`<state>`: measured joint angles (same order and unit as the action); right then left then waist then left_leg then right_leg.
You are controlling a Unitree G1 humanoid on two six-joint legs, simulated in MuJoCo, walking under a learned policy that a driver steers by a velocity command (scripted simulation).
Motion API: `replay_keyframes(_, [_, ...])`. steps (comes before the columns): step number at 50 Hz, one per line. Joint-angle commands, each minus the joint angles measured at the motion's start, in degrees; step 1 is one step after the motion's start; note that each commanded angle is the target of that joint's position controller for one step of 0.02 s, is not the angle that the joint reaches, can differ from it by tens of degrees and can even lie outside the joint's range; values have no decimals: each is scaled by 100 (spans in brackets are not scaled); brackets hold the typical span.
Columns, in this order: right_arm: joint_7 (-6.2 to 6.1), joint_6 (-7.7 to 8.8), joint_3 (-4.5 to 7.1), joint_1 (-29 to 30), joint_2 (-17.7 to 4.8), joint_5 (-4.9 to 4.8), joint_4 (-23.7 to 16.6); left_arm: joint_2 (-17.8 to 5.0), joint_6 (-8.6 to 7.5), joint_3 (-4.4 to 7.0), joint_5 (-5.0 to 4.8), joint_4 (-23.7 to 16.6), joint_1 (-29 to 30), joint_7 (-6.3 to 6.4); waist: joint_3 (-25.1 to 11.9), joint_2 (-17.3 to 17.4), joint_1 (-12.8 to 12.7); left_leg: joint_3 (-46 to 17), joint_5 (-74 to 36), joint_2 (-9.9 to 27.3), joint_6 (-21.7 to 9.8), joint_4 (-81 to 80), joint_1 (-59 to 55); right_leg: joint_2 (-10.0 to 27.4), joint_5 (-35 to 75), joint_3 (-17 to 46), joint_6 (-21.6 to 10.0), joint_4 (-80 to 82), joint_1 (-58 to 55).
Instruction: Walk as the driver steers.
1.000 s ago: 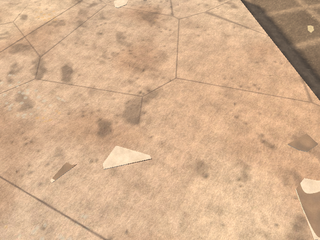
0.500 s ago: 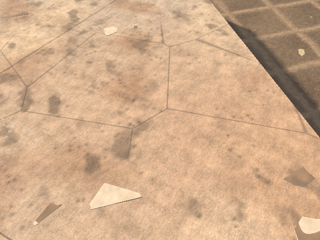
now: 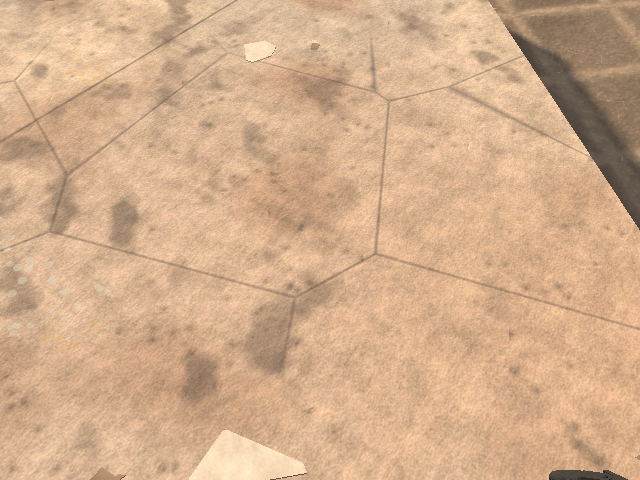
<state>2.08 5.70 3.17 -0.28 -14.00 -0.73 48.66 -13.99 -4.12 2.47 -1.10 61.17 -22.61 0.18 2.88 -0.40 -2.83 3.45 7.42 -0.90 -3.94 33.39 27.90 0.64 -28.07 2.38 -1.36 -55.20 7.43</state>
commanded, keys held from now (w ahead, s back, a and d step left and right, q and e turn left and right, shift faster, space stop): w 0.14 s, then w+q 0.80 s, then q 0.06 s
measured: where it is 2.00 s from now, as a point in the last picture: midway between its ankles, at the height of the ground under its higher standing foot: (301, 359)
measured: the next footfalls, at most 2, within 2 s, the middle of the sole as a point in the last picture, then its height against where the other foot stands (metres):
right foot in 0.46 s outside the picture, level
left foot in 1.00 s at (258, 384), level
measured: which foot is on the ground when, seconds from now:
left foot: down 0.00-0.48, up 0.50-0.98, down 1.00-1.00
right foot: up 0.00-0.44, down 0.46-1.00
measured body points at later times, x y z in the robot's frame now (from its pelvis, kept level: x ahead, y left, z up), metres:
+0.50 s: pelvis +0.28 -0.04 +0.01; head +0.31 -0.05 +0.45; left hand +0.47 +0.22 -0.08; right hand +0.27 -0.32 -0.14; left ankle +0.11 +0.09 -0.70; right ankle +0.40 -0.15 -0.72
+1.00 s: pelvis +0.52 +0.04 +0.00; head +0.55 +0.06 +0.45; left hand +0.40 +0.30 -0.14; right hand +0.82 -0.09 -0.08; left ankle +0.60 +0.17 -0.72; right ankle +0.41 -0.15 -0.71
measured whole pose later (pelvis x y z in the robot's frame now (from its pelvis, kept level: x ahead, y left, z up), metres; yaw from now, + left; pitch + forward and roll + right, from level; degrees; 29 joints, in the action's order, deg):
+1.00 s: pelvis +0.52 +0.04 +0.00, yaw +25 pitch +1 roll -2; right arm 3.1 1.6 4.1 -2.3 -14.8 -1.2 40.0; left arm -16.2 -2.8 5.1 -1.2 55.1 -17.8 1.2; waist 2.8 1.5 -3.4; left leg 4.0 5.8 1.8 -6.5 33.9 29.7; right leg 4.6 -26.1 -17.1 3.7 -24.9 -4.8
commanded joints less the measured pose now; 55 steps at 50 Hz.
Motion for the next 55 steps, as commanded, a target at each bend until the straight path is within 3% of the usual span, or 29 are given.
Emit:
replay_keyframes(1, [-38, 9, 186, -1281, -815, 20, 120, -781, -324, 123, -173, -620, 454, -16, -951, 508, 704, -3056, 1006, 1901, -1055, -1918, -3409, 384, 525, 268, -231, -2114, 3363])
replay_keyframes(2, [-16, 39, 145, -965, -664, 84, 88, -751, -300, 168, -84, -629, 596, 36, -606, 266, 515, -2488, 457, 1696, -973, -2088, -2593, 589, 898, 195, -223, -1757, 3092])
replay_keyframes(3, [1, 73, 108, -810, -542, 141, 89, -638, -219, 190, -34, -598, 450, 64, -513, 395, 283, -2077, 195, 1497, -888, -2250, -2075, 768, 1133, 249, -228, -1477, 2680])
replay_keyframes(5, [16, 93, 94, -854, -487, 121, 171, -387, -70, 178, -16, -562, 298, 81, -417, 483, 127, -1685, 89, 1343, -929, -2525, -1601, 847, 1224, 200, -180, -1105, 2374])
replay_keyframes(10, [-179, 64, 159, -1480, -812, 75, 378, -480, -42, 237, 130, -1005, 1416, 105, 2, 276, 303, -1427, -152, 1278, -997, -2838, -1663, 857, 2515, 135, 118, 502, 3182])
replay_keyframes(14, [-270, 0, 188, -1869, -905, 6, 461, -367, -129, 185, 87, -1232, 2253, 19, 76, 312, 536, -1151, -279, 1070, -803, -2711, -1714, 498, 3413, -32, 254, 1908, 2801])
replay_keyframes(18, [-309, -82, 219, -2234, -910, -60, 573, -426, -207, 137, 16, -1454, 2839, -101, 149, 383, 681, -1380, -130, 1230, -762, -2286, -2123, 331, 3239, 40, 269, 2576, 2567])
replay_keyframes(21, [-349, -164, 293, -2156, -1026, -65, 530, -726, -296, 215, -17, -1467, 2586, -139, -3, 580, 423, -1706, -291, 1410, -628, -1785, -2354, 247, 2646, 74, 153, 2872, 1923])
replay_keyframes(22, [-350, -190, 289, -2081, -993, -63, 488, -850, -319, 281, -14, -1364, 2161, -124, -202, 621, 181, -1683, -708, 1294, -536, -1374, -2311, 179, 2431, -15, 56, 2991, 1329])
replay_keyframes(23, [-336, -195, 220, -2037, -789, -30, 410, -1122, -350, 412, 32, -1143, 1304, -82, -788, 499, -184, -1463, -1056, 923, -369, -355, -1990, 305, 2369, 59, -152, 2941, 95])
replay_keyframes(24, [-323, -201, 96, -2048, -421, 93, 199, -1555, -353, 518, 105, -1021, 281, -35, -1803, -260, -503, -1013, 171, 403, -132, 1501, -992, 1409, 2178, 1134, -478, 2776, -1591])
replay_keyframes(25, [-311, -100, -10, -2751, 37, -79, 40, -1842, -276, 576, 131, -905, 60, -75, -2354, -2112, -87, -654, 2704, -288, 150, 3224, 1074, 2508, 906, 3663, -1234, 3530, -3077])
replay_keyframes(26, [-328, -68, 129, -2538, -619, -182, 131, -1175, -282, 399, 125, -1039, 286, -94, -1954, -1386, -206, -1212, 2595, 91, 120, 3969, 1574, 2297, 200, 3720, -1075, 3826, -2682])
replay_keyframes(27, [-331, -71, 215, -2083, -883, -220, 18, -833, -286, 301, 102, -1118, 659, -84, -1264, -926, -204, -1135, 2045, 315, 62, 4056, 1771, 2124, 378, 2747, -828, 3881, -1971])
replay_keyframes(28, [-353, -100, 224, -1910, -809, -185, -3, -737, -283, 256, 125, -1160, 1036, -93, -898, -495, -33, -1030, 1554, 568, 87, 3934, 1506, 1902, 1009, 2086, -728, 4014, -1223])
replay_keyframes(29, [-353, -129, 255, -1802, -737, -120, -40, -610, -271, 230, 153, -1148, 1258, -92, -615, -468, 84, -1037, 1224, 726, 105, 3674, 1341, 1725, 1444, 1607, -713, 4177, -702])
replay_keyframes(31, [-296, -245, 269, -1840, -519, -141, -102, -525, -283, 221, 195, -1086, 1387, -69, -428, -651, 263, -982, 913, 926, 127, 3406, 957, 1506, 1926, 870, -693, 4477, -183])
replay_keyframes(35, [-258, -381, 259, -1434, -403, -92, -394, -752, -316, 313, 185, -961, 1211, 11, -178, -321, 276, -968, 257, 990, 254, 2796, 1354, 1548, 2762, 85, -872, 4759, -129])
replay_keyframes(40, [-89, -342, 172, -608, -323, -62, -709, -964, -231, 370, 156, -947, 1031, 87, 64, -219, 38, -539, -845, 876, 261, 1273, 1220, 1416, 3090, -847, -753, 4861, -317])
replay_keyframes(45, [93, -358, 120, 136, -345, -72, -1131, -1174, -54, 438, 32, -852, 591, 97, 292, -216, -135, -110, -436, 683, 45, 480, 1252, 1657, 3712, -1273, -623, 4493, -1159])
replay_keyframes(47, [132, -381, 199, -12, -519, -71, -1211, -1339, 22, 481, -15, -896, 673, 109, 64, -394, 88, 183, 102, 369, -161, 377, 690, 1690, 5377, -1465, -510, 3882, -1357])
replay_keyframes(48, [131, -394, 287, -379, -678, -57, -1163, -1431, 82, 506, -35, -943, 770, 129, -157, -499, 342, 357, 372, 112, -274, 349, 161, 1641, 6517, -1542, -440, 3196, -1362])
replay_keyframes(49, [110, -392, 434, -1178, -926, -52, -971, -1461, 145, 508, -56, -997, 884, 149, -557, -456, 795, 473, 127, -186, -431, 3, -848, 1471, 7035, -1646, -298, 2085, -1149])
replay_keyframes(50, [3, -410, 627, -2018, -1312, -24, -756, -1363, 132, 464, -25, -1057, 866, 162, -1027, -167, 1196, 88, -772, -172, -650, -380, -2399, 1212, 6059, -1689, 31, 611, -195])
replay_keyframes(51, [-116, -433, 737, -2036, -2025, 32, -739, -563, 31, 239, 293, -1358, 417, 109, -1521, 1484, 587, -2390, -2522, 1413, -1442, -163, -4507, 295, 541, -1579, 459, -1593, 2336])
replay_keyframes(52, [-79, -379, 642, -2007, -1927, 89, -1066, -720, -173, 175, 166, -1450, 422, 32, -2801, 1265, 675, -4626, -2604, 2343, -2334, -903, -5119, -302, -1196, -170, 549, -2828, 3068])
replay_keyframes(53, [-33, -336, 520, -1883, -1554, 119, -1098, -1050, -254, 273, -61, -1582, 1072, 1, -2437, 550, 885, -3818, -3113, 2110, -2011, -1024, -4803, 13, -758, 263, 420, -2887, 3399])
replay_keyframes(54, [-31, -285, 466, -1593, -1314, 39, -1081, -966, -275, 239, -82, -1660, 1276, 33, -1712, 319, 723, -2986, -3190, 1824, -1747, -1002, -4007, 226, -279, 181, 330, -2447, 3502])
replay_keyframes(55, [-51, -272, 427, -1246, -1146, -23, -1117, -971, -238, 261, 44, -1561, 1251, 103, -1203, -33, 497, -2496, -3073, 1551, -1498, -1097, -3150, 436, 80, 165, 352, -1996, 3315])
